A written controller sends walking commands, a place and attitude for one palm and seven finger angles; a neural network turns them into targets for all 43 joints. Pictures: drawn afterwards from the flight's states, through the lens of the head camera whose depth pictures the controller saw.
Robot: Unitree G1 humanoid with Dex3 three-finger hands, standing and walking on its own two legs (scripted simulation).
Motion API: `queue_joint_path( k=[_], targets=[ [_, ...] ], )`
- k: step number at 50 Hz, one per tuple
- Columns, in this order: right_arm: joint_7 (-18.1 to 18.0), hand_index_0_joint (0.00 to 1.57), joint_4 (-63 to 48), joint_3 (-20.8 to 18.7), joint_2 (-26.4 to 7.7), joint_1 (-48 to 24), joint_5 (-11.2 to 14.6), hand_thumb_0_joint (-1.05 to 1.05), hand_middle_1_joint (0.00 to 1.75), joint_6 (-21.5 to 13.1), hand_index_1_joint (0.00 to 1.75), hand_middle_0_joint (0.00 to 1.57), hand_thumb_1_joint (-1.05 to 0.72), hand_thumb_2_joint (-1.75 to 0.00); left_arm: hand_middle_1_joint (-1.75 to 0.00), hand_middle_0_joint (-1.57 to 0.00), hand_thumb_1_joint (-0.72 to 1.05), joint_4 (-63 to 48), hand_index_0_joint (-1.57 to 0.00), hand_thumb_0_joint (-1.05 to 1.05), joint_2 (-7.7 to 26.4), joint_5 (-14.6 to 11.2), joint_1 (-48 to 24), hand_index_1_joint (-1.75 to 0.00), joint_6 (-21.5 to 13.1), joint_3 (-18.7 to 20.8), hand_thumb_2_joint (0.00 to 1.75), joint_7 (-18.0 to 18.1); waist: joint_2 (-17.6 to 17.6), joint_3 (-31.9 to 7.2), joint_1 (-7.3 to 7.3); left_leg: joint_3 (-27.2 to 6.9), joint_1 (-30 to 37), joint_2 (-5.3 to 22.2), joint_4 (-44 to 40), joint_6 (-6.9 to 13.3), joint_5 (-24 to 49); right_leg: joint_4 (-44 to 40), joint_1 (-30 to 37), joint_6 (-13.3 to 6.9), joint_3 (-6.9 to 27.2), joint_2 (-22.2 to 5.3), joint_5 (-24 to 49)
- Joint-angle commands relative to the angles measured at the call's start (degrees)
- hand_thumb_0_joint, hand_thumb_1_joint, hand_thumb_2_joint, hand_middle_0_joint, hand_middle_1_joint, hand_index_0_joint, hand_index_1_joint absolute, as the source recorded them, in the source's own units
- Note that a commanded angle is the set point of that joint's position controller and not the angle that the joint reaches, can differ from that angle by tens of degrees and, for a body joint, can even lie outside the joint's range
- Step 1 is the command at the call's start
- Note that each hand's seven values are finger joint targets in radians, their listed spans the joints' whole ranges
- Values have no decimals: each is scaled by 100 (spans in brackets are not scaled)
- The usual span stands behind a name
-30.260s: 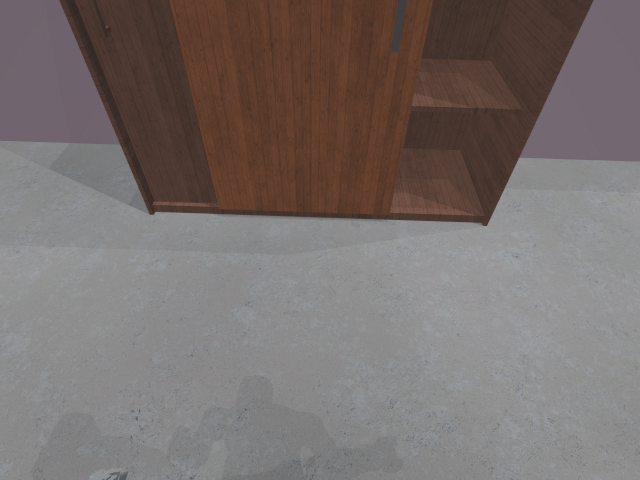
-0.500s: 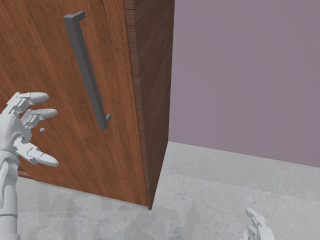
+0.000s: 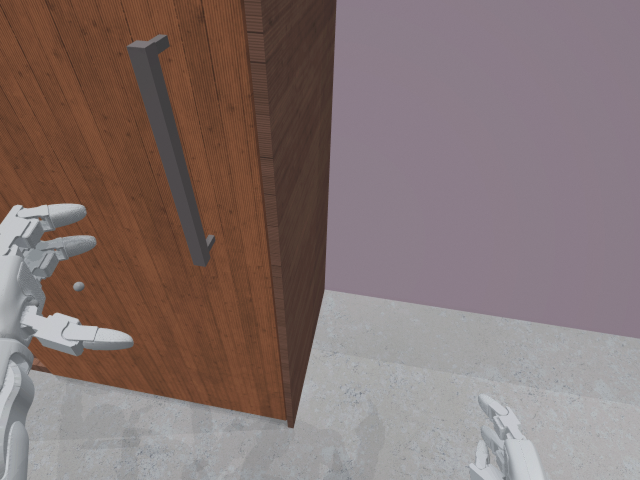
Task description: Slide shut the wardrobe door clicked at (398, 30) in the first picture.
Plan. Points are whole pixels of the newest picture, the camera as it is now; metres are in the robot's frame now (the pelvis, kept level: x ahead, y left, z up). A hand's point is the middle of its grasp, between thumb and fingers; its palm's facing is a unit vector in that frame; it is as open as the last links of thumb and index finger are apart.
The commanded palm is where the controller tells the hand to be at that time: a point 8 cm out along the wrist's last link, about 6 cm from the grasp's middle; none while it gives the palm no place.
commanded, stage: draw the hand back to the body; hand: left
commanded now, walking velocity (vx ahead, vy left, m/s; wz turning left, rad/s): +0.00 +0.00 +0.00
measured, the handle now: (184, 169) +0.43 +0.26 +0.18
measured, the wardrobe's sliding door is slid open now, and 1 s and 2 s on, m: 0.00 0.00 0.00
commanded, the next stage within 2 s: step back with the hand held close in 0.96 s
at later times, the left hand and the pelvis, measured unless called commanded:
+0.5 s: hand (88, 295) +0.22 +0.27 +0.17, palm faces +0.49 -0.80 -0.35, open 9.6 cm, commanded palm +0.17 +0.30 +0.18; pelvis +0.02 +0.00 +0.01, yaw -2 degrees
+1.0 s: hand (90, 306) +0.21 +0.27 +0.16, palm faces +0.48 -0.81 -0.34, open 7.5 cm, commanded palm +0.16 +0.29 +0.18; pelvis +0.01 +0.00 +0.01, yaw -2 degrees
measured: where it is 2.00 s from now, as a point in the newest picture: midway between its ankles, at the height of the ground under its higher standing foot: outside the picture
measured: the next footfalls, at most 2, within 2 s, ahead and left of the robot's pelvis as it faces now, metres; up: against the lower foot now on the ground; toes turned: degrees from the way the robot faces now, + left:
none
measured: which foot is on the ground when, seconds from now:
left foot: down 0.00-1.00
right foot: down 0.00-1.00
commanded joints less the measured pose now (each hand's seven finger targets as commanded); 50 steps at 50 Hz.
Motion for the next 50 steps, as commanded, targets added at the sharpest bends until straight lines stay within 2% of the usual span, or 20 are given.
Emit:
queue_joint_path(
  k=[1, 2, 4, 6, 7, 11, 14, 18, 22, 23, 26, 29, 31, 34, 37, 42, 43, 45, 48, 50],
  targets=[
    [-1, 20, -640, -404, -657, -741, -74, 0, 30, -318, 30, 20, -90, -90, -89, -24, -12, -1715, -24, 0, 1005, 546, -928, -89, -884, 317, 41, 1202, 781, -413, -39, 401, -419, -607, -1016, 266, 102, -633, 545, -290, -90, 563, -177],
    [-5, 20, -581, -421, -668, -726, -86, 0, 30, -324, 30, 20, -90, -90, -87, -23, -8, -1702, -23, 0, 990, 629, -850, -87, -955, 249, 43, 1310, 550, -413, -52, 380, -393, -589, -1034, 288, 172, -677, 602, -288, -86, 580, -138],
    [18, 20, -546, -451, -659, -737, -120, 0, 30, -311, 30, 20, -90, -90, -83, -23, -1, -1810, -23, 0, 885, 745, -696, -83, -1034, 145, 46, 1438, 469, -493, -65, 355, -293, -573, -1061, 318, 381, -671, 680, -279, -63, 564, 18],
    [18, 20, -500, -483, -640, -769, -143, 0, 30, -257, 30, 20, -90, -90, -79, -23, 7, -1820, -23, 0, 957, 829, -592, -79, -1069, 219, 50, 1527, 404, -515, -51, 361, -242, -567, -1087, 332, 518, -689, 746, -277, -53, 565, 121],
    [9, 20, -468, -495, -646, -780, -137, 0, 30, -242, 30, 20, -90, -90, -77, -23, 10, -1844, -23, 0, 981, 862, -613, -77, -1103, 210, 51, 1557, 228, -441, -71, 343, -248, -568, -1105, 332, 501, -733, 762, -281, -59, 595, 84],
    [51, 20, -474, -517, -601, -844, -170, 0, 30, -166, 30, 20, -90, -90, -68, -22, 25, -2023, -22, 0, 840, 955, -282, -68, -1144, 131, 58, 1589, 446, -454, -33, 350, -129, -566, -1139, 326, 861, -680, 862, -295, -68, 584, 415],
    [69, 20, -517, -533, -580, -847, -173, 0, 30, -116, 30, 20, -90, -90, -62, -22, 36, -2047, -22, 0, 791, 955, 93, -62, -1135, 136, 64, 1586, 234, -374, -17, 350, -122, -547, -1144, 324, 1031, -688, 915, -283, -86, 597, 564],
    [80, 20, -580, -550, -545, -849, -154, 0, 30, -33, 30, 20, -90, -90, -53, -21, 50, -2024, -21, 0, 783, 956, 443, -53, -1122, 194, 71, 1561, 149, -192, -5, 398, -151, -534, -1183, 324, 978, -751, 907, -271, -70, 610, 543],
    [86, 20, -620, -576, -548, -818, -177, 0, 30, 18, 30, 20, -90, -90, -45, -21, 65, -2295, -21, 0, 785, 987, 678, -45, -1107, 212, 78, 1544, 160, -402, 10, 433, -24, -549, -1105, 327, 1374, -698, 1060, -270, -69, 624, 963],
    [100, 20, -660, -568, -525, -830, -172, 0, 30, 22, 30, 20, -90, -90, -43, -21, 68, -2342, -21, 0, 720, 980, 735, -43, -1100, 155, 80, 1537, 235, -311, 3, 449, -54, -542, -1115, 324, 1306, -710, 1005, -260, -58, 609, 901],
    [87, 20, -674, -574, -524, -829, -176, 0, 30, 41, 30, 20, -90, -90, -36, -20, 79, -2460, -20, 0, 698, 985, 804, -36, -1077, 106, 85, 1538, 108, -270, -6, 466, -28, -547, -1115, 339, 1275, -746, 961, -244, -68, 621, 886],
    [59, 20, -686, -569, -498, -834, -173, 0, 30, 33, 30, 20, -90, -90, -30, -20, 90, -2602, -20, 0, 676, 1013, 821, -30, -1076, 55, 90, 1562, 309, -222, -12, 483, -1, -553, -1118, 331, 1151, -770, 910, -253, -59, 626, 747],
    [51, 20, -672, -565, -495, -820, -174, 0, 30, 44, 30, 20, -90, -90, -30, -20, 90, -2571, -20, 0, 677, 1010, 785, -30, -1066, 73, 90, 1574, 190, -163, -33, 475, -37, -549, -1135, 324, 1094, -790, 893, -245, -75, 633, 690],
    [12, 20, -665, -563, -472, -843, -169, 0, 30, 41, 30, 20, -90, -90, -30, -20, 90, -2584, -20, 0, 703, 1028, 681, -30, -1083, 89, 90, 1596, 293, -156, -35, 488, 12, -557, -1147, 327, 962, -824, 845, -254, -62, 628, 550],
    [-2, 20, -667, -553, -469, -850, -165, 0, 30, 54, 30, 20, -90, -90, -30, -20, 90, -2441, -20, 0, 715, 1026, 742, -30, -1056, 106, 90, 1588, 122, -99, -17, 456, -12, -555, -1156, 338, 969, -850, 857, -254, -56, 637, 547],
    [12, 20, -672, -544, -472, -856, -174, 0, 30, 72, 30, 20, -90, -90, -30, -20, 90, -2468, -20, 0, 702, 1023, 770, -30, -1023, 88, 90, 1573, 260, -145, -6, 464, 2, -556, -1157, 334, 999, -845, 898, -255, -38, 624, 599],
    [16, 20, -676, -540, -448, -856, -174, 0, 30, 72, 30, 20, -90, -90, -30, -20, 90, -2459, -20, 0, 611, 1004, 809, -30, -1020, 27, 90, 1567, 205, -160, -27, 467, 3, -550, -1162, 338, 984, -835, 902, -243, -51, 604, 593],
    [14, 20, -678, -544, -464, -875, -168, 0, 30, 99, 30, 20, -90, -90, -30, -20, 90, -2437, -20, 0, 642, 992, 817, -30, -997, 45, 90, 1561, 132, -99, -16, 457, -9, -535, -1174, 344, 951, -855, 854, -240, -47, 621, 528],
    [1, 20, -685, -541, -457, -890, -166, 0, 30, 78, 30, 20, -90, -90, -30, -20, 90, -2571, -20, 0, 694, 1019, 653, -30, -1026, 71, 90, 1581, 285, -129, -25, 434, -18, -550, -1192, 331, 800, -869, 850, -259, -42, 624, 354],
    [0, 20, -675, -535, -454, -874, -179, 0, 30, 67, 30, 20, -90, -90, -30, -20, 90, -2447, -20, 0, 702, 1018, 811, -30, -1017, 119, 90, 1591, 231, -111, 3, 428, -47, -554, -1205, 330, 823, -845, 877, -262, -58, 620, 408]
  ],
)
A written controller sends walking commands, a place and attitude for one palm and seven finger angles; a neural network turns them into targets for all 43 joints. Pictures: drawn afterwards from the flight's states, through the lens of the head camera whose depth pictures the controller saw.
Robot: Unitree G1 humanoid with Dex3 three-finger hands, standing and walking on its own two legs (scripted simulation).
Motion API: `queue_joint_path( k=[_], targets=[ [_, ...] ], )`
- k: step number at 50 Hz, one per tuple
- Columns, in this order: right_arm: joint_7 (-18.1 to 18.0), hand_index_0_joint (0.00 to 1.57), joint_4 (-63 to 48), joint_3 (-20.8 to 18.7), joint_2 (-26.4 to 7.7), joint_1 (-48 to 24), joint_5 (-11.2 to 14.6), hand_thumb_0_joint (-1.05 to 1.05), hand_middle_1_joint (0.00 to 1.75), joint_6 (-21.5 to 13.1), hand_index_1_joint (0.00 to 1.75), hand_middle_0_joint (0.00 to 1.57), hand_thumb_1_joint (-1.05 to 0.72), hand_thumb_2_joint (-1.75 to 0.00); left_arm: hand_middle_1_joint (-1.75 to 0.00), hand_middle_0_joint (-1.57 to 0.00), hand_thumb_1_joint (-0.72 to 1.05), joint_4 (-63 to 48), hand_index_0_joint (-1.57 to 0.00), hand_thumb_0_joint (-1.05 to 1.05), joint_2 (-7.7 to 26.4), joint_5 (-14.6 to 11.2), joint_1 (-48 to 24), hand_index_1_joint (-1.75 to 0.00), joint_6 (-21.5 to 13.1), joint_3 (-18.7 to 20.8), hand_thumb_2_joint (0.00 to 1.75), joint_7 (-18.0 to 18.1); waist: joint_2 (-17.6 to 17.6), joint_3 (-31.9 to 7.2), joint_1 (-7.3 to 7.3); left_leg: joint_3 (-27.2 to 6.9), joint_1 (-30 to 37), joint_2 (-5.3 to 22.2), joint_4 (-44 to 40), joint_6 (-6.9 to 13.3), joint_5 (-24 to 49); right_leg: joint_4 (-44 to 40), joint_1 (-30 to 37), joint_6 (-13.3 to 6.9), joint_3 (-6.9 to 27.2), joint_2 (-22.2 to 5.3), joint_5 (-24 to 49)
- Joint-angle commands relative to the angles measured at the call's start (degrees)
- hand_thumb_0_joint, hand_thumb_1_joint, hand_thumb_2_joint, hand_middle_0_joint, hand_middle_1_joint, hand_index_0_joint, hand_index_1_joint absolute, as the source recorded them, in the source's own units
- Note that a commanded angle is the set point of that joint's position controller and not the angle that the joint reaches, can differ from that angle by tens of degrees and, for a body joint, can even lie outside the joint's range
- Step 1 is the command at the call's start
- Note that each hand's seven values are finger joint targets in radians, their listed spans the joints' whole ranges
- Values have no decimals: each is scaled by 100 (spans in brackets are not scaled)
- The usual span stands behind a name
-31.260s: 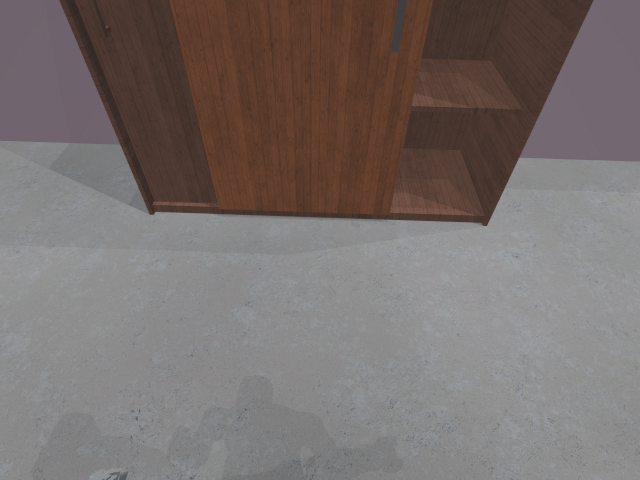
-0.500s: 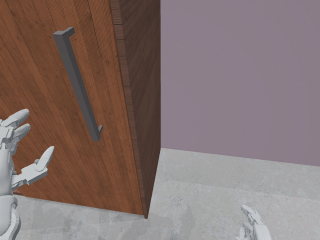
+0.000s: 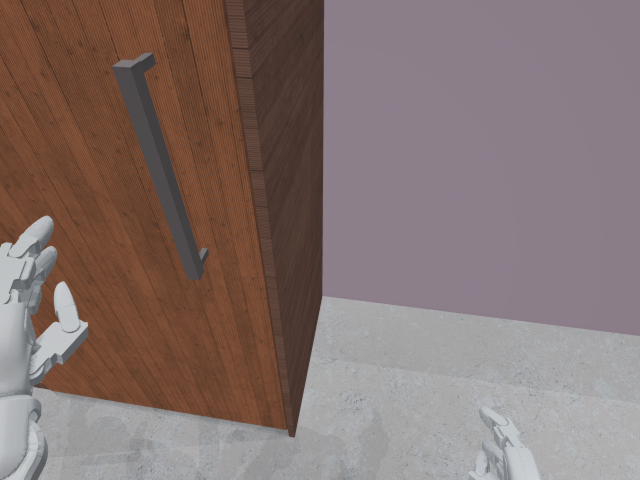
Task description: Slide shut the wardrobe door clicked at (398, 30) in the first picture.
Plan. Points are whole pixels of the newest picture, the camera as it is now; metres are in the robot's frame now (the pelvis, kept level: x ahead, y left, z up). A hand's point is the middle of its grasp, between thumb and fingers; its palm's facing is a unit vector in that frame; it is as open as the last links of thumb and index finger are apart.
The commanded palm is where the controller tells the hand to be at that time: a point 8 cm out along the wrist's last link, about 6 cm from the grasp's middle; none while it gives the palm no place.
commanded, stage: step back with the hand held close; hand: left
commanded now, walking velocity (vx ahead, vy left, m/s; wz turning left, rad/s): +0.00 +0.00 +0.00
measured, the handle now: (174, 184) +0.42 +0.27 +0.17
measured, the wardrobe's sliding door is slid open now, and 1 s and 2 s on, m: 0.00 0.00 0.00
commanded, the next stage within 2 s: stop stepping back and stand still in 1.06 s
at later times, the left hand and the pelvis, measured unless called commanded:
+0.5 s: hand (55, 341) +0.17 +0.28 +0.16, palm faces +0.42 -0.76 -0.49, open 7.4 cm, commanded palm +0.10 +0.32 +0.18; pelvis -0.05 +0.02 -0.02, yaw -2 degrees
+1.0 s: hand out of the picture +0.06 +0.26 +0.18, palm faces +0.53 -0.71 -0.46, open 7.5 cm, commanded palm -0.01 +0.30 +0.18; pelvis -0.14 +0.00 -0.03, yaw +2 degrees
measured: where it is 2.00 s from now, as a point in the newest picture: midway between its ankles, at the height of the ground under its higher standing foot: outside the picture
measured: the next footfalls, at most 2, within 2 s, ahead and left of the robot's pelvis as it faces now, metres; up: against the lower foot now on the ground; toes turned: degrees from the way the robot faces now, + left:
right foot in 1.32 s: -0.16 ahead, -0.10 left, -0.01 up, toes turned +4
left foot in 1.54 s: -0.30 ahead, +0.12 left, +0.01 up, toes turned +13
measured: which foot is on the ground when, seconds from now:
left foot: down 0.00-1.00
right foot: down 0.00-1.00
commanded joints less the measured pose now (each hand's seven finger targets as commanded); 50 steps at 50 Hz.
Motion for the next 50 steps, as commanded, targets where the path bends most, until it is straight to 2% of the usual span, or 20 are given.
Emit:
queue_joint_path(
  k=[1, 3, 4, 5, 6, 7, 8, 10, 13, 16, 20, 25, 30, 32, 35, 37, 41, 43, 46, 50],
  targets=[
    [-46, 20, -949, -239, -663, -775, 40, 0, 30, -333, 30, 20, -90, -90, -30, -20, 90, -1293, -20, 0, 1098, -8, -741, -30, -371, 630, 90, 123, 129, -272, -12, 235, -698, -549, -567, 339, 718, -317, 318, -278, -182, 567, 291],
    [-52, 20, -948, -237, -664, -757, 36, 0, 30, -341, 30, 20, -90, -90, -30, -20, 90, -1307, -20, 0, 1113, -3, -752, -30, -389, 647, 90, 128, 100, -279, -23, 214, -723, -547, -575, 331, 667, -325, 331, -273, -189, 558, 234],
    [-65, 20, -940, -249, -696, -777, 32, 0, 30, -347, 30, 20, -90, -90, -30, -20, 90, -1501, -20, 0, 1379, 3, -1111, -30, -409, 871, 90, 165, 183, -406, -14, 215, -677, -558, -554, 333, 703, -306, 376, -288, -174, 568, 291],
    [23, 20, -1143, -165, -798, -820, 24, 0, 30, -186, 30, 20, -90, -90, -30, -20, 90, -1775, -20, 0, 1867, 35, -1671, -30, -705, 1378, 90, 167, -211, 262, -304, 479, -1239, -501, -206, 422, 62, -645, -673, -295, 385, 329, 812],
    [49, 20, -1049, -159, -660, -751, 25, 0, 30, -52, 30, 20, -90, -90, -30, -20, 90, -1275, -20, 0, 1449, 67, -1025, -30, -724, 1054, 90, 108, -715, 133, -348, 415, -1274, -575, 34, 433, -172, -669, -829, -323, 396, 121, 689],
    [65, 20, -1107, -176, -680, -770, 27, 0, 30, 30, 30, 20, -90, -90, -30, -20, 90, -1326, -20, 0, 1385, 68, -960, -30, -760, 995, 90, 83, -649, 69, -341, 409, -1324, -623, 92, 422, -161, -663, -895, -371, 480, 73, 764],
    [91, 20, -1153, -162, -636, -706, 24, 0, 30, 92, 30, 20, -90, -90, -30, -20, 90, -1301, -20, 0, 1194, 74, -708, -30, -804, 858, 90, 77, -431, -266, -348, 389, -1242, -570, 75, 418, -4, -498, -753, -381, 442, 21, 899],
    [105, 20, -1275, -238, -739, -623, 48, 0, 30, 196, 30, 20, -90, -90, -30, -20, 90, -1347, -20, 0, 1203, 53, -246, -30, -842, 937, 90, 120, 46, -685, -334, 345, -1225, -448, -74, 402, 475, -106, -507, -320, 309, 138, 1378],
    [90, 20, -1448, -305, -758, -578, 93, 0, 30, 297, 30, 20, -90, -90, -30, -20, 90, -1604, -20, 0, 1362, 44, -10, -30, -904, 1148, 90, 184, 122, -1118, -310, 316, -1262, -312, -133, 368, 1234, 394, -265, -181, 26, 285, 1816],
    [98, 20, -1596, -376, -780, -537, 116, 0, 30, 405, 30, 20, -90, -90, -30, -20, 90, -1799, -20, 0, 1486, 47, 218, -30, -913, 1351, 90, 223, 254, -1251, -315, 259, -1452, -166, -95, 364, 1617, 771, -227, -120, -34, 350, 2148],
    [98, 20, -1682, -388, -777, -458, 138, 0, 30, 409, 30, 20, -90, -90, -30, -20, 90, -1951, -20, 0, 1512, 63, 371, -30, -943, 1471, 90, 294, 465, -1102, -331, 192, -2173, -63, -195, 401, 887, 1117, -154, -104, -35, 390, 1934],
    [62, 20, -1596, -356, -784, -331, 165, 0, 30, 257, 30, 20, -90, -90, -30, -20, 90, -1849, -20, 0, 1463, 138, 271, -30, -1068, 1447, 90, 377, 416, -781, -393, 110, -3010, -104, -259, 477, -942, 1180, -274, -153, 128, 350, 1279],
    [5, 20, -1485, -328, -757, -205, 187, 0, 30, 79, 30, 20, -90, -90, -30, -20, 90, -1793, -20, 0, 1513, 193, 64, -30, -1227, 1426, 90, 438, -125, -599, -434, 77, -3161, -311, 42, 503, -2013, 647, -808, -240, 492, 202, -83],
    [-19, 20, -1406, -323, -779, -188, 174, 0, 30, 39, 30, 20, -90, -90, -30, -20, 90, -1806, -20, 0, 1586, 185, -131, -30, -1254, 1433, 90, 460, -308, -557, -448, -8, -2976, -394, 137, 477, -2103, 311, -1164, -297, 627, 156, -810],
    [-33, 20, -1359, -301, -812, -142, 147, 0, 30, -33, 30, 20, -90, -90, -30, -20, 90, -1727, -20, 0, 1478, 197, -291, -30, -1301, 1367, 90, 484, 50, -558, -447, -297, -3289, -252, -141, 575, -2303, 592, -993, -246, 497, 292, -1145],
    [-40, 20, -1378, -334, -843, -220, 172, 0, 30, -85, 30, 20, -90, -90, -30, -20, 90, -1763, -20, 0, 1597, 224, -305, -30, -1345, 1454, 90, 502, 188, -613, -427, -450, -3458, -209, -198, 629, -2447, 766, -840, -243, 516, 395, -1056],
    [27, 20, -1302, -369, -753, -102, 142, 0, 30, -133, 30, 20, -90, -90, -30, -20, 90, -1673, -20, 0, 1667, 187, 213, -30, -1419, 1625, 90, 492, -376, -822, -435, -219, -2970, -587, 531, 509, -1975, 289, -1228, -424, 1088, 143, -857],
    [28, 20, -1300, -359, -765, -79, 129, 0, 30, -99, 30, 20, -90, -90, -30, -20, 90, -1656, -20, 0, 1549, 183, 204, -30, -1432, 1512, 90, 483, -413, -631, -472, -330, -3012, -549, 504, 506, -2302, 182, -1513, -434, 1096, 177, -1514],
    [19, 20, -1285, -385, -856, -136, 122, 0, 30, -68, 30, 20, -90, -90, -30, -20, 90, -1718, -20, 0, 1522, 219, -230, -30, -1445, 1460, 90, 480, -123, -484, -486, -645, -3578, -332, 289, 611, -2747, 604, -1445, -389, 970, 366, -1921],
    [69, 20, -1152, -449, -795, -71, 96, 0, 30, -51, 30, 20, -90, -90, -30, -20, 90, -2004, -20, 0, 1768, 180, -386, -30, -1496, 1651, 90, 411, -270, -879, -514, -480, -2661, -500, 1025, 498, -2051, 477, -2188, -476, 1081, 167, -2016]
  ],
)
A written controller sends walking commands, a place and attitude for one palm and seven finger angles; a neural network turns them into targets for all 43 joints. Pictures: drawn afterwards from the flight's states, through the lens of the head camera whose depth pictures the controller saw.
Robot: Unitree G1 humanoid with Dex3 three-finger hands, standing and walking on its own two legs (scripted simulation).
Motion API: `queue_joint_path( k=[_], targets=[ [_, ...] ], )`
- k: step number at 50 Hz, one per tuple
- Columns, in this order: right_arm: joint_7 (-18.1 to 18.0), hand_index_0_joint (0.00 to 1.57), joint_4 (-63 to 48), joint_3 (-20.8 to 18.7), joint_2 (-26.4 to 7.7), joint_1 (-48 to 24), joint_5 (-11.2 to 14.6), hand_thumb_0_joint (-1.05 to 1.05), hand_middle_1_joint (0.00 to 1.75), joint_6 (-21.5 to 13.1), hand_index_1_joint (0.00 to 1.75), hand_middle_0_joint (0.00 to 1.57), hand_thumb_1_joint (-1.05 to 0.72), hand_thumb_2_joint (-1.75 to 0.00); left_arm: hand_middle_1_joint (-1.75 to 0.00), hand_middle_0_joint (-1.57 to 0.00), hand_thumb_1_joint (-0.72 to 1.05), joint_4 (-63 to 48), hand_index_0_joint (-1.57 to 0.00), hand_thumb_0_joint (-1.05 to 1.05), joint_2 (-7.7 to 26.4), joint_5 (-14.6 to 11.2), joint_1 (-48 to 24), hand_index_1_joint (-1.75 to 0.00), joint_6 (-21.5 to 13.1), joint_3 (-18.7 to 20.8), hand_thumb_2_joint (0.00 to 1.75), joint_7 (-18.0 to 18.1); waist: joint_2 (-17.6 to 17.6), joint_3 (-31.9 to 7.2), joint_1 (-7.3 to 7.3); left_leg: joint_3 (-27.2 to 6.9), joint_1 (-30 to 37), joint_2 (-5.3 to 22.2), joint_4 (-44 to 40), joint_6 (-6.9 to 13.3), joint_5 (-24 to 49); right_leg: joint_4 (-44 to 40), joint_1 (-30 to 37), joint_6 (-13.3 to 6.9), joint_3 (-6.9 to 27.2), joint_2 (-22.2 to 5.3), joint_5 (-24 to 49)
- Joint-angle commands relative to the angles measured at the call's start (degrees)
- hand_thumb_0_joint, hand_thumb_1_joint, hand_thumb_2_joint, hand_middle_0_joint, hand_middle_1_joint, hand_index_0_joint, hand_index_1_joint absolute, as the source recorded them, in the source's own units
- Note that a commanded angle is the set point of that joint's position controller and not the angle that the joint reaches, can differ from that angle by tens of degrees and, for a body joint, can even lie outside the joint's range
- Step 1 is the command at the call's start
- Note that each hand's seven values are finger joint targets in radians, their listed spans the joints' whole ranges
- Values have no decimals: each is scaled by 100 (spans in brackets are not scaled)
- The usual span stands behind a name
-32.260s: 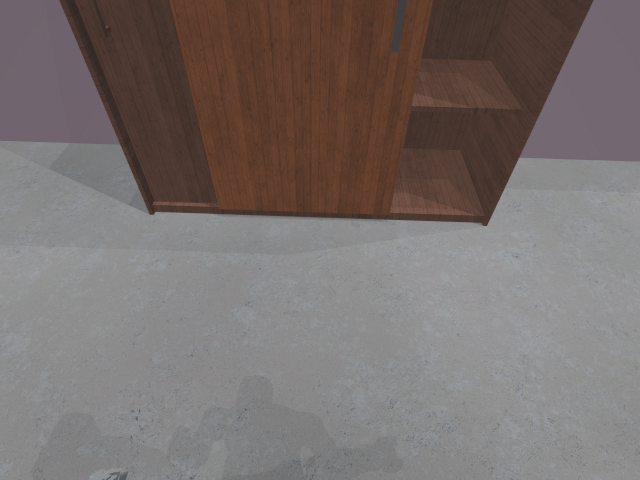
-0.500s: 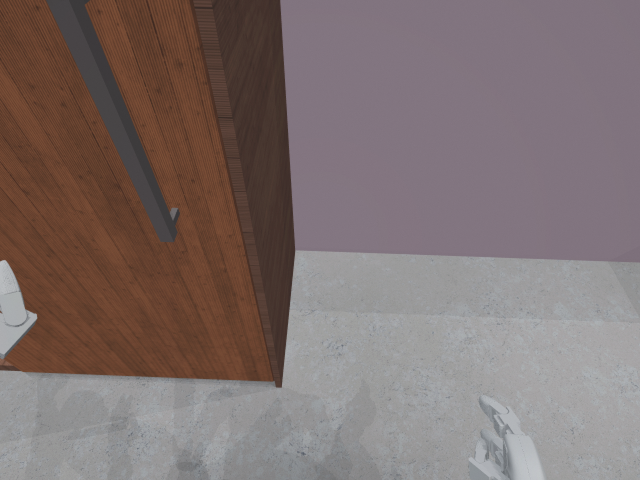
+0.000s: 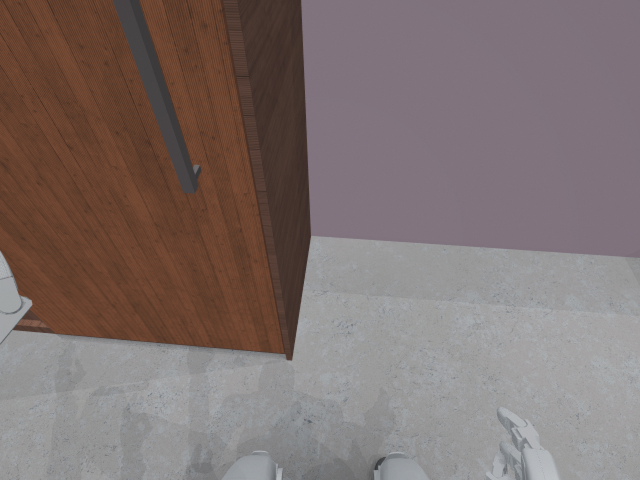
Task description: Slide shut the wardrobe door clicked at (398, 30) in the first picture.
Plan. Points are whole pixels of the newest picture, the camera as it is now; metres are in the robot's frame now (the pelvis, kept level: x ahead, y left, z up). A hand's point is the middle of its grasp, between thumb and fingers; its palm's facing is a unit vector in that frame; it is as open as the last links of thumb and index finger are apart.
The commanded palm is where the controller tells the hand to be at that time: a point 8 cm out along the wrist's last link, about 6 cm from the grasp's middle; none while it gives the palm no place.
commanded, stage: step back with the hand held close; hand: left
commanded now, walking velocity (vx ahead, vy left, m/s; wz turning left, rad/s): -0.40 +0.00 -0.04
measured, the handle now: (165, 93) +0.57 +0.26 +0.20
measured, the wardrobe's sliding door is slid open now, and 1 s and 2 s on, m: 0.00 0.00 0.00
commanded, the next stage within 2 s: stop stepping back and stand still in 0.06 s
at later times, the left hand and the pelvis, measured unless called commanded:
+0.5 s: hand out of the picture +0.00 +0.28 +0.21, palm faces +0.58 -0.72 -0.37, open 7.4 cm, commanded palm -0.04 +0.30 +0.20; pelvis -0.18 +0.00 +0.01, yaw +1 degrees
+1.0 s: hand out of the picture -0.10 +0.26 +0.20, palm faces +0.49 -0.77 -0.40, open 7.5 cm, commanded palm -0.15 +0.29 +0.20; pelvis -0.29 -0.01 +0.03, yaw -1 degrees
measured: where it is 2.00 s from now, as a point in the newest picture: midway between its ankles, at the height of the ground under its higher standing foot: outside the picture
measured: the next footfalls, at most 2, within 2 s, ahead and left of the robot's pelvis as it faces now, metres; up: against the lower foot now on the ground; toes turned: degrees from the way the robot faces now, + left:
right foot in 0.32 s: -0.01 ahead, -0.09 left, -0.01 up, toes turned +2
left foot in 0.54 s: -0.15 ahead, +0.13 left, +0.01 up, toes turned +11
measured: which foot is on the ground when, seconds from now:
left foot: down 0.00-0.30, up 0.32-0.52, down 0.54-0.80, up 0.82-1.00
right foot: down 0.00-0.16, up 0.18-0.30, down 0.32-0.52, up 0.54-0.80, down 0.82-1.00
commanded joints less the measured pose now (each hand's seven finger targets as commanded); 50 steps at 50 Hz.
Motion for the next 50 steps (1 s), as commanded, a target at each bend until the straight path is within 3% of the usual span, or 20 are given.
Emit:
queue_joint_path(
  k=[1, 6, 9, 11, 13, 14, 15, 16, 17, 19, 24, 26, 30, 37, 39, 40, 41, 42, 44, 50],
  targets=[
    [33, 20, -704, -276, -577, -222, 11, 0, 30, -248, 30, 20, -90, -90, -30, -20, 90, -1423, -20, 0, 1389, -105, -536, -30, -363, 935, 90, 84, -221, -971, -41, 93, 367, -134, -293, 38, -1128, -1035, -58, -343, 266, -243, -2021],
    [77, 20, -625, -226, -608, -92, -8, 0, 30, 22, 30, 20, -90, -90, -30, -20, 90, -1484, -20, 0, 1502, -168, -714, -30, -287, 992, 90, 6, -529, -1037, -186, -104, 1089, -174, 347, 19, -1205, -821, -1320, -350, -58, -395, -2854],
    [28, 20, -927, -366, -765, -712, -165, 0, 30, -112, 30, 20, -90, -90, -30, -20, 90, -1785, -20, 0, 1521, -240, -1326, -30, -154, 1181, 90, -31, 2860, -992, 2, -2324, -3390, 1843, -3715, 959, -3516, 5729, 1873, 125, -1126, 1291, -2178],
    [250, 20, -707, -658, -778, -691, 42, 0, 30, -230, 30, 20, -90, -90, -30, -20, 90, -1007, -20, 0, 1371, -166, -618, -30, -161, 1075, 90, -151, 1787, -874, 318, -287, -2122, 1032, -2489, 386, -1476, 5071, 1599, 3, -1132, 903, -2031],
    [348, 20, -927, -509, -555, -638, 233, 0, 30, -250, 30, 20, -90, -90, -30, -20, 90, -1072, -20, 0, 1356, -308, 237, -30, -79, 1178, 90, -142, 1568, -952, 306, 232, -943, 848, -1700, -35, -1506, 2065, 1261, -307, -1273, 602, -2517],
    [289, 20, -931, -384, -384, -731, 228, 0, 30, -142, 30, 20, -90, -90, -30, -20, 90, -1261, -20, 0, 1485, -370, 252, -30, 41, 1230, 90, -123, 807, -773, 286, 586, -978, 481, -215, -280, -1426, 299, 1134, -662, -571, 136, -2762],
    [287, 20, -961, -347, -223, -898, 197, 0, 30, -27, 30, 20, -90, -90, -30, -20, 90, -1551, -20, 0, 1930, -283, -74, -30, 107, 1418, 90, -155, -1909, -225, 372, 735, -1018, -534, 3300, -511, -1158, -2218, -781, -1323, 2521, -1203, -4468],
    [336, 20, -744, -329, -428, -801, -28, 0, 30, 7, 30, 20, -90, -90, -30, -20, 90, -1869, -20, 0, 2431, -214, -729, -30, 175, 1518, 90, -202, -2284, 132, 157, -158, -1473, -701, 5120, -480, -491, -3876, -2143, -1436, 4287, -1899, -5876],
    [350, 20, -523, -144, -354, -794, -240, 0, 30, 69, 30, 20, -90, -90, -30, -20, 90, -1488, -20, 0, 2315, -143, -1301, -30, 344, 1344, 90, -273, -1805, 66, -38, -286, -770, -407, 5560, -550, -19, -4009, -2882, -1441, 4080, -1927, -6556],
    [112, 20, -359, -66, -288, -506, -160, 0, 30, 45, 30, 20, -90, -90, -30, -20, 90, -899, -20, 0, 1555, -206, -1047, -30, 330, 857, 90, -351, -806, -147, -58, 269, -278, -369, 3940, -298, 164, -2494, -1212, -627, 1595, -623, -4346],
    [-15, 20, -315, -15, -501, -298, -109, 0, 30, -237, 30, 20, -90, -90, -30, -20, 90, -751, -20, 0, 914, -40, -1468, -30, 396, 27, 90, -127, -1098, -666, -163, 619, 2089, -346, -1270, 278, -1155, -1476, -90, -407, 863, -542, -2839],
    [45, 20, -566, -70, -824, -440, -45, 0, 30, -288, 30, 20, -90, -90, -30, -20, 90, -1165, -20, 0, 848, -13, -1864, -30, 292, -39, 90, -75, 2358, -371, -82, -1655, 2000, 1582, -3133, 857, -2507, 2802, -1203, -10, -849, 757, -1819],
    [245, 20, -532, -272, -693, -541, 64, 0, 30, -181, 30, 20, -90, -90, -30, -20, 90, -907, -20, 0, 831, -66, -157, -30, 266, 143, 90, -144, 699, -277, 21, -1207, 526, 1764, -3115, 1035, -2029, 4463, -887, -112, -651, 202, -850],
    [-54, 20, -684, -151, -527, -665, -62, 0, 30, 79, 30, 20, -90, -90, -30, -20, 90, -1283, -20, 0, 1147, -157, -414, -30, 474, 348, 90, 108, 1720, -604, 86, 268, -248, 1232, -2703, 312, -2064, 290, 2450, -385, -1983, 520, -1982],
    [-21, 20, -569, -206, -402, -591, 5, 0, 30, 197, 30, 20, -90, -90, -30, -20, 90, -995, -20, 0, 1279, -101, -443, -30, 645, 463, 90, 89, -484, -615, 240, 951, -977, 413, 617, 107, -1183, -1605, 2834, -952, -111, -525, -2255],
    [0, 20, -709, -197, -426, -789, 74, 0, 30, 172, 30, 20, -90, -90, -30, -20, 90, -1200, -20, 0, 1620, -157, -674, -30, 623, 585, 90, 67, -1974, -281, 327, 447, -1979, -47, 2619, -62, -647, -2793, 2361, -1636, 2548, -1912, -2943],
    [61, 20, -714, -172, -653, -870, 26, 0, 30, 68, 30, 20, -90, -90, -30, -20, 90, -1584, -20, 0, 2230, -164, -1192, -30, 445, 1009, 90, 13, -1721, 17, 99, -162, -1909, 232, 3697, -256, -25, -3125, 1215, -1939, 3392, -2319, -2746],
    [129, 20, -508, -149, -538, -753, -26, 0, 30, 164, 30, 20, -90, -90, -30, -20, 90, -1254, -20, 0, 1766, -111, -1284, -30, 371, 646, 90, -49, -956, -246, 25, -444, -1655, 495, 3656, -291, -187, -3139, 809, -1878, 3045, -2414, -4206],
    [76, 20, -534, -150, -479, -642, 69, 0, 30, 258, 30, 20, -90, -90, -30, -20, 90, -608, -20, 0, 896, -197, -447, -30, 479, 20, 90, -130, -175, 221, 68, -96, -1384, 358, 2903, -233, 719, -2822, 892, -1344, 1617, -1563, -2868],
    [-109, 20, -562, -80, -361, -632, -20, 0, 30, 117, 30, 20, -90, -90, -30, -20, 90, -1191, -20, 0, 1152, -153, -366, -30, 376, 268, 90, 130, -1028, -620, 128, 780, 1113, 81, -501, 2, 277, -2007, 1104, -1019, 327, -1206, -1826]
  ],
)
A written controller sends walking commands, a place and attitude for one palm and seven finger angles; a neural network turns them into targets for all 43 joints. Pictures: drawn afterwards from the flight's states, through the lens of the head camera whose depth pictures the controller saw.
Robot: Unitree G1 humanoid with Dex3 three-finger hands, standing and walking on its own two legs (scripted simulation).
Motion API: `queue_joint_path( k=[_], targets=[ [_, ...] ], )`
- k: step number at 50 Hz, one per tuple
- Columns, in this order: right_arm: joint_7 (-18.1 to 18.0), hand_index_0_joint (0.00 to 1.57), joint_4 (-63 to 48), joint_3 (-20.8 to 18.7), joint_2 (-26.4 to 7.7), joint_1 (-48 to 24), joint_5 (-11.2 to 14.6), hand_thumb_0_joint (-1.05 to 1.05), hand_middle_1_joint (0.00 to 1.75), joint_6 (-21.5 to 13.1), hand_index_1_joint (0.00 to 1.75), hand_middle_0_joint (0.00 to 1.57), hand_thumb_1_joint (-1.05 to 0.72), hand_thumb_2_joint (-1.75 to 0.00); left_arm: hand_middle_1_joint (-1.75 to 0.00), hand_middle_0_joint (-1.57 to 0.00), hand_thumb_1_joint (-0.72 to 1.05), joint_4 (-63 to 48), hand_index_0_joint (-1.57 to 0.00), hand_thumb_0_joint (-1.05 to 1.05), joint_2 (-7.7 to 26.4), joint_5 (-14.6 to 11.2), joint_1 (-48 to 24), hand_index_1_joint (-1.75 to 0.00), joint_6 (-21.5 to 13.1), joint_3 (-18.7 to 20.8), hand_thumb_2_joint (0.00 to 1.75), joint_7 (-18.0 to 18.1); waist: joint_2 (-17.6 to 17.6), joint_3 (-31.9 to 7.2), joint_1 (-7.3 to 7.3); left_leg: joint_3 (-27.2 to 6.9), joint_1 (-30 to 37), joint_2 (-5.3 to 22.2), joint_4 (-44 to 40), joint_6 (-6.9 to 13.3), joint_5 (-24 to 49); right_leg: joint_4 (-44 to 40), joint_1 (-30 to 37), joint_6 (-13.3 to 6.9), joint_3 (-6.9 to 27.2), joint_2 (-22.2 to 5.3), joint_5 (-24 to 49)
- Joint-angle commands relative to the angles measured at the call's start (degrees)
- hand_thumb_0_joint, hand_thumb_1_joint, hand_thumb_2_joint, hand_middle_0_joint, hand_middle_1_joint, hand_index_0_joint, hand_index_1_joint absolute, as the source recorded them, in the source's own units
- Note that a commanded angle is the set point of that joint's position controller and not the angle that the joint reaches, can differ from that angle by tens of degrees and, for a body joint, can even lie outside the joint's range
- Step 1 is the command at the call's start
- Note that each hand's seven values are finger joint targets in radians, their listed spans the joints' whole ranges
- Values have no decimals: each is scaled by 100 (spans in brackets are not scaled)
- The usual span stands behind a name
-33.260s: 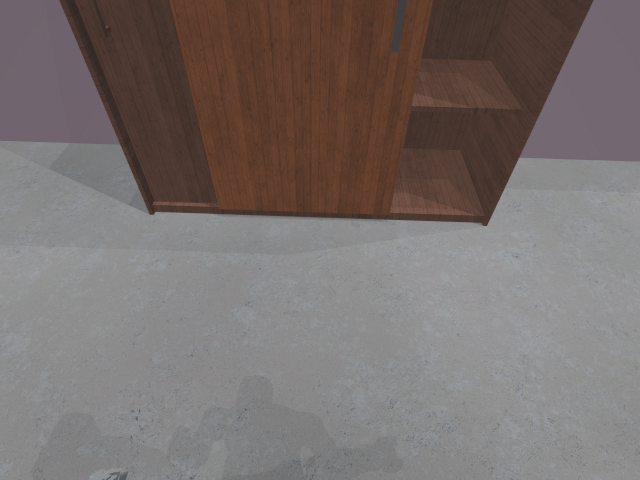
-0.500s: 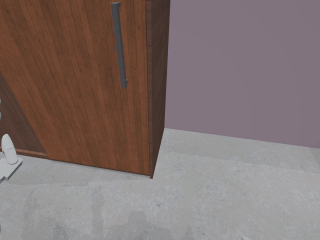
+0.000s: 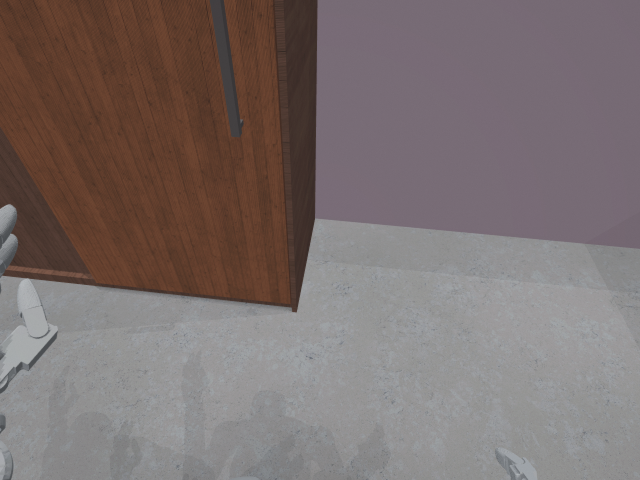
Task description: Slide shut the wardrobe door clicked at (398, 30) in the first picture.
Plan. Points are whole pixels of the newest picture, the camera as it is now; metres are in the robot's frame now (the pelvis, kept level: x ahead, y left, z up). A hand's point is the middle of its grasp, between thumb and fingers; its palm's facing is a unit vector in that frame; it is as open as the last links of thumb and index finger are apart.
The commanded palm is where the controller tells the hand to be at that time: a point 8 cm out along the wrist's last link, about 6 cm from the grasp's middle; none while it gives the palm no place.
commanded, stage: stop stepping back and stand still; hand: left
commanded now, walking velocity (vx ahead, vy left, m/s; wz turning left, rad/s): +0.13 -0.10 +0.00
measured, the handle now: (228, 60) +0.86 +0.28 +0.17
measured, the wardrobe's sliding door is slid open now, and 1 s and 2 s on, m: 0.00 0.00 0.00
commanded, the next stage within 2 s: let the arm hang, fingers relaxed in 0.70 s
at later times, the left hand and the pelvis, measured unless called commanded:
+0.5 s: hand (66, 292) +0.25 +0.29 +0.16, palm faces +0.41 -0.77 -0.49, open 7.4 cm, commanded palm +0.19 +0.33 +0.17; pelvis +0.04 +0.03 -0.01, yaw -2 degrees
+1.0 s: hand (146, 433) +0.20 +0.26 -0.10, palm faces -0.04 -0.93 -0.37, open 7.4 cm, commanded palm none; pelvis +0.02 +0.05 -0.01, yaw -2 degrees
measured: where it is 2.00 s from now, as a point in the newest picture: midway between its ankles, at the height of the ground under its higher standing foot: outside the picture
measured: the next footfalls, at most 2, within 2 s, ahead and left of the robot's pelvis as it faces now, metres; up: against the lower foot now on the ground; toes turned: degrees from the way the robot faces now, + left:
left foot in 0.10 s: +0.10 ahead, +0.14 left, +0.00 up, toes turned +5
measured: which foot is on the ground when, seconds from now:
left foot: up 0.00-0.08, down 0.10-1.00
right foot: down 0.00-1.00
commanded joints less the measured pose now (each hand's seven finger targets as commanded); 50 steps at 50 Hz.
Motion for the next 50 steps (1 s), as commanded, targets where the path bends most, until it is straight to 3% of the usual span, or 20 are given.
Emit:
queue_joint_path(
  k=[1, 3, 4, 5, 7, 12, 14, 15, 17, 19, 22, 24, 27, 31, 36, 39, 40, 43, 46, 50],
  targets=[
    [-122, 20, -1019, -121, -424, -670, -79, 0, 30, -490, 30, 20, -90, -90, -30, -20, 90, -1493, -20, 0, 1397, 3, -733, -30, -320, 763, 90, 248, -623, -54, -133, 553, 1605, -252, -2188, 112, -67, -1078, -602, -586, 1013, -997, -1353],
    [-148, 20, -1067, -178, -590, -566, -37, 0, 30, -596, 30, 20, -90, -90, -30, -20, 90, -1765, -20, 0, 1402, -34, -846, -30, -372, 761, 90, 242, 301, -99, -240, 162, 2278, 27, -2959, 279, -189, 113, -848, -300, 721, -595, -878],
    [-137, 20, -1118, -234, -735, -633, -26, 0, 30, -608, 30, 20, -90, -90, -30, -20, 90, -1906, -20, 0, 1369, -38, -875, -30, -421, 808, 90, 240, 1439, -39, -235, -834, 2579, 784, -3221, 587, 155, 1078, -1458, -22, 289, -31, -706],
    [-77, 20, -1193, -239, -763, -663, 23, 0, 30, -598, 30, 20, -90, -90, -30, -20, 90, -2083, -20, 0, 1423, -5, -893, -30, -465, 897, 90, 264, 2012, -151, -156, -1728, 2750, 1536, -3472, 883, 1047, 1971, -1846, 211, -277, 311, -1203],
    [12, 20, -1080, -271, -641, -636, -27, 0, 30, -604, 30, 20, -90, -90, -30, -20, 90, -1983, -20, 0, 1630, 2, -715, -30, -481, 1095, 90, 170, 2279, 173, -247, -2119, 1350, 1808, -4118, 1160, -746, 2846, -1400, 203, 15, 97, -1463],
    [189, 20, -1232, -187, -567, -547, 65, 0, 30, -464, 30, 20, -90, -90, -30, -20, 90, -1673, -20, 0, 1389, -29, 303, -30, -272, 1094, 90, 154, 965, 81, -167, -115, 220, 831, -2531, 362, -430, -8, 539, 110, -350, 125, -311],
    [229, 20, -1312, -155, -410, -509, 80, 0, 30, -392, 30, 20, -90, -90, -30, -20, 90, -1545, -20, 0, 1706, -81, 171, -30, -243, 1344, 90, 178, -855, 6, -234, 332, -278, -103, -630, -21, -694, -1186, 362, -676, 2106, -1388, 123],
    [247, 20, -1232, -201, -443, -495, 104, 0, 30, -404, 30, 20, -90, -90, -30, -20, 90, -1362, -20, 0, 1628, -139, 174, -30, -229, 1323, 90, 178, -1032, -131, -118, 8, -249, -177, 169, -75, -958, -1357, 385, -959, 2487, -1709, 634],
    [261, 20, -1181, -140, -440, -583, 118, 0, 30, -377, 30, 20, -90, -90, -30, -20, 90, -1370, -20, 0, 1481, -145, 258, -30, -223, 1210, 90, 162, -562, -55, -185, -263, -322, -29, 163, -67, -944, -883, 633, -1055, 1966, -1680, 2211],
    [199, 20, -1153, -45, -340, -625, 41, 0, 30, -312, 30, 20, -90, -90, -30, -20, 90, -1303, -20, 0, 1418, -98, 399, -30, -288, 1213, 90, 204, -622, -124, -210, -48, 247, -34, -934, -21, -526, -467, 560, -807, 1087, -1284, 2953],
    [107, 20, -1157, -94, -445, -650, 20, 0, 30, -319, 30, 20, -90, -90, -30, -20, 90, -1512, -20, 0, 1277, -107, 40, -30, -329, 959, 90, 189, -107, -270, -272, 26, 1564, -94, -2666, 36, 1003, -128, 165, -257, 550, -825, 1792],
    [89, 20, -1295, -229, -668, -744, 74, 0, 30, -355, 30, 20, -90, -90, -30, -20, 90, -1845, -20, 0, 1342, -65, -30, -30, -358, 942, 90, 162, 843, -383, -76, -825, 1993, 724, -2914, 351, 1943, 202, -266, 116, 312, -254, 648],
    [109, 20, -1309, -142, -591, -760, 9, 0, 30, -349, 30, 20, -90, -90, -30, -20, 90, -2061, -20, 0, 1339, 0, -311, -30, -354, 830, 90, 120, 1598, -207, -136, -1361, 1719, 1076, -3230, 494, 2807, 728, -295, 224, -79, 74, -149],
    [160, 20, -1349, -180, -608, -572, 51, 0, 30, -368, 30, 20, -90, -90, -30, -20, 90, -1964, -20, 0, 1334, 6, 83, -30, -322, 946, 90, 149, 1238, -452, -158, -762, 1731, 865, -2834, 357, 2884, 70, 156, 182, -114, 34, 644],
    [163, 20, -1411, -186, -513, -554, 131, 0, 30, -154, 30, 20, -90, -90, -30, -20, 90, -1597, -20, 0, 1287, -159, 475, -30, -207, 1021, 90, 148, 91, -782, -310, -136, 1491, 266, -2071, 44, 2150, -175, 494, -113, 717, -662, 3038],
    [112, 20, -1447, -149, -515, -679, 128, 0, 30, -64, 30, 20, -90, -90, -30, -20, 90, -1469, -20, 0, 1281, -168, 457, -30, -145, 966, 90, 141, 354, -562, -285, -227, 1546, 321, -2316, 93, 1958, -247, 180, -31, 625, -563, 2456],
    [620, 20, -274, -403, -1687, -1229, 118, 0, 30, -265, 30, 20, -90, -90, -30, -20, 90, 2606, -20, 0, 493, 291, -227, -30, 773, -1655, 90, -672, 624, -265, -491, -371, 1349, 425, -1646, 162, 2654, 509, -374, 25, 159, -808, 3047],
    [587, 20, -295, -271, -1438, -844, 68, 0, 30, 299, 30, 20, -90, -90, -30, -20, 90, 3345, -20, 0, 292, 197, -813, -30, 1185, -1686, 90, -868, 270, -199, -252, -883, 805, 785, -2481, 471, 1752, 564, -476, 144, 49, -252, 498],
    [567, 20, -136, -135, -1419, -987, -15, 0, 30, 468, 30, 20, -90, -90, -30, -20, 90, 4444, -20, 0, 474, 215, -1222, -30, 1179, -1808, 90, -874, -499, 65, -167, -909, 720, 530, -2710, 405, 1278, 68, -161, 55, 219, -334, 474],
    [581, 20, 452, -42, -1128, -843, -93, 0, 30, 655, 30, 20, -90, -90, -30, -20, 90, 5964, -20, 0, 441, 204, -1599, -30, 1199, -2025, 90, -831, -196, 292, -264, -674, 1178, 221, -2934, 284, 735, -528, -290, -34, 574, -522, 127]
  ],
)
